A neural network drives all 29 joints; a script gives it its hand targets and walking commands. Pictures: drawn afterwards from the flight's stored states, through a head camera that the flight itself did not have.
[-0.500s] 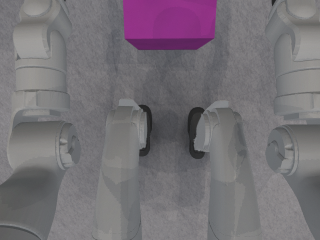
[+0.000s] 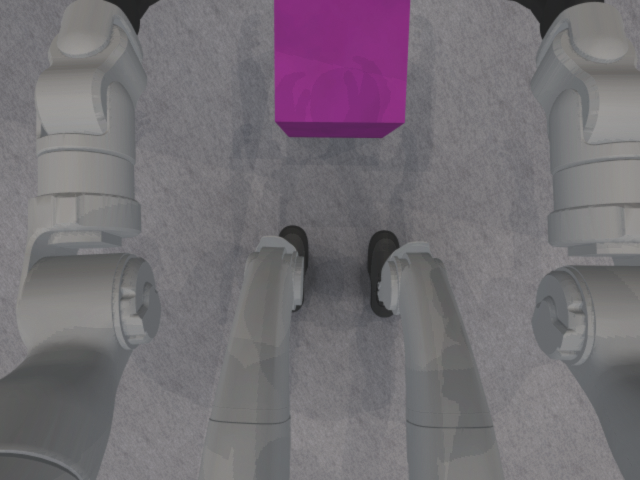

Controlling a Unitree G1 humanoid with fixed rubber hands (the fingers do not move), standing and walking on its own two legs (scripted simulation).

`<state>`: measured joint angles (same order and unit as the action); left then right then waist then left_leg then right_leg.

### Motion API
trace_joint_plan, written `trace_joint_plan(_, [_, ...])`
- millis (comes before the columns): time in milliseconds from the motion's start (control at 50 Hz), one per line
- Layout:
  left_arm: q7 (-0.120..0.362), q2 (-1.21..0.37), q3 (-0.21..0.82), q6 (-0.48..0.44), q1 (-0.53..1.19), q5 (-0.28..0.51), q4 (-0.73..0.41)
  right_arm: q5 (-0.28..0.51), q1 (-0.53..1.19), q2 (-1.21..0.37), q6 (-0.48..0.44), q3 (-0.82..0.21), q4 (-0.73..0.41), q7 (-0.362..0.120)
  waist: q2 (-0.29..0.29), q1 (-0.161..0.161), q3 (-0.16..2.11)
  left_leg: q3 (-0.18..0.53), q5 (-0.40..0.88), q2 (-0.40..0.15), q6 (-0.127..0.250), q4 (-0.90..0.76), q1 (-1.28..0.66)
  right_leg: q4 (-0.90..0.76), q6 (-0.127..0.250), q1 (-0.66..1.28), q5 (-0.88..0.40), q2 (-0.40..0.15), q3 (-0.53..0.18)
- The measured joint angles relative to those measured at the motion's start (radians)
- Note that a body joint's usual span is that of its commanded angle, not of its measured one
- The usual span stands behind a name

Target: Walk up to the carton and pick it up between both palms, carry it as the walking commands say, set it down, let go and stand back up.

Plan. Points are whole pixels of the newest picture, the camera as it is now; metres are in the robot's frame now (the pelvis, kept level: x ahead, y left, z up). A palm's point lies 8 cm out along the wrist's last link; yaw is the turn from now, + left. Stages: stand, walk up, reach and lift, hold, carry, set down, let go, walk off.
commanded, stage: set down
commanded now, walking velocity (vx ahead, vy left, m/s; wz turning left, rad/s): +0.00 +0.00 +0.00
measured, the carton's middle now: (338, 76) +0.57 +0.01 -0.51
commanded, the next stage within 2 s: let go in 0.02 s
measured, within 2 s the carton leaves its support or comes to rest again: neither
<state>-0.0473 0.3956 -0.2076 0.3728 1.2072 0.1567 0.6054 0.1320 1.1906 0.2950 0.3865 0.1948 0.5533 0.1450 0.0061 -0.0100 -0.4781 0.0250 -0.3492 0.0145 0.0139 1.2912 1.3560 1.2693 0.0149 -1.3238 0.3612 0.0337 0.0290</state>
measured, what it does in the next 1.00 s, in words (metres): rises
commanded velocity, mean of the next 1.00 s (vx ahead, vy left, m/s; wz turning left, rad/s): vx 0.00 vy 0.00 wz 0.00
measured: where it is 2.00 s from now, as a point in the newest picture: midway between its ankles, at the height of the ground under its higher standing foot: (337, 286)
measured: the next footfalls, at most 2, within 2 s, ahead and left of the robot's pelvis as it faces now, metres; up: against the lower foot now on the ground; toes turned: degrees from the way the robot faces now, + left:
none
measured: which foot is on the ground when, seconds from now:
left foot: down 0.00-1.00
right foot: down 0.00-1.00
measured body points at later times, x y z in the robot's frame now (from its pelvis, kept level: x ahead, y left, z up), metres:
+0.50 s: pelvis +0.09 -0.01 +0.07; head +0.30 +0.01 +0.47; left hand +0.45 +0.25 -0.02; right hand +0.47 -0.23 -0.03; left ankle +0.13 +0.10 -0.60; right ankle +0.12 -0.11 -0.60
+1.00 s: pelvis +0.12 +0.00 +0.14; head +0.13 +0.00 +0.59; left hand +0.29 +0.26 +0.06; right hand +0.31 -0.24 +0.06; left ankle +0.13 +0.11 -0.60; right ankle +0.12 -0.11 -0.60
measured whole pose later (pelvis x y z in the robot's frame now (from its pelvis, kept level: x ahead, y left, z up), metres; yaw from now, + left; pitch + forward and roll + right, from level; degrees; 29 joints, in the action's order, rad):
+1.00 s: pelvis +0.12 +0.00 +0.14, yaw +2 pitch +4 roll -1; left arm 0.05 0.21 -0.11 0.08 -0.23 0.03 0.47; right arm 0.11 -0.19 0.22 0.06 0.07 0.56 -0.05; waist 0.01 -0.01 0.06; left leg 0.05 -0.29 0.01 0.01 0.59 0.36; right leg 0.53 0.01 -0.31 0.29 0.03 0.02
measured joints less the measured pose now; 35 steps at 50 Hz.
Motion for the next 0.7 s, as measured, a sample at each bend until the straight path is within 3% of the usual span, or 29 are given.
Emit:
trace_joint_plan(160, [0.03,-0.013,0.0,-0.078,-0.049,-0.048,0.182,0.0,-0.072,0.0,-0.088,0.0,0.149,-0.037,0.001,0.0,0.175,0.004,0.029,0.0,0.0,-0.101,0.0,-0.104,0.0,0.002,-0.031,0.0,0.0])
trace_joint_plan(240, [0.038,-0.045,0.0,-0.107,-0.15,-0.082,0.197,0.0,-0.177,-0.009,-0.117,0.0,0.17,-0.063,0.002,0.0,0.286,0.006,0.031,0.0,0.0,-0.148,0.0,-0.151,0.0,0.002,-0.032,0.0,0.0])
trace_joint_plan(360, [0.048,-0.118,0.0,-0.135,-0.46,-0.127,0.083,-0.019,-0.426,-0.032,-0.155,-0.002,0.17,-0.112,0.004,0.0,0.502,0.009,0.032,0.0,0.0,-0.247,-0.021,-0.249,0.0,0.023,-0.033,0.0,0.0])
trace_joint_plan(480, [0.081,-0.138,0.005,-0.174,-0.718,-0.129,-0.025,-0.021,-0.625,-0.033,-0.205,-0.025,0.159,-0.152,0.004,0.0,0.569,0.014,0.034,0.0,0.0,-0.352,-0.154,-0.355,0.0,0.157,-0.035,0.0,0.0])
trace_joint_plan(700, [0.099,-0.161,0.073,-0.28,-1.063,-0.129,-0.073,-0.021,-1.016,-0.072,-0.322,-0.074,0.076,-0.171,0.004,0.0,0.595,0.02,0.034,0.0,0.0,-0.511,-0.49,-0.534,0.0,0.503,-0.043,0.0,0.0])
